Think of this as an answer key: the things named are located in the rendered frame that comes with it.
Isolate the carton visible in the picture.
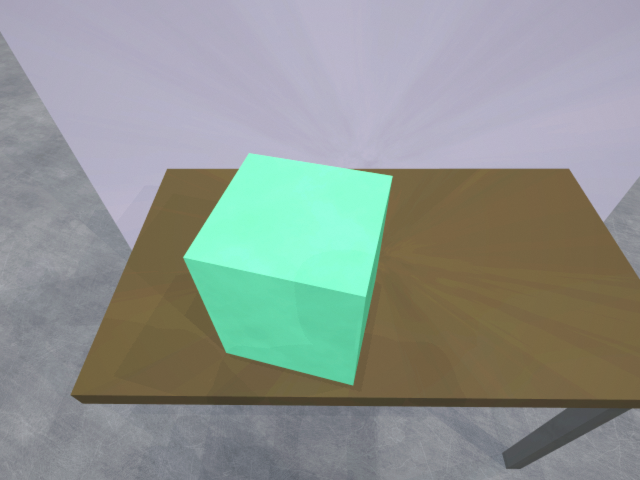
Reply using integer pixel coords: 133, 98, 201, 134
183, 153, 393, 385

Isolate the table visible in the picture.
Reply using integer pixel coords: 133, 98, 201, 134
71, 169, 640, 469

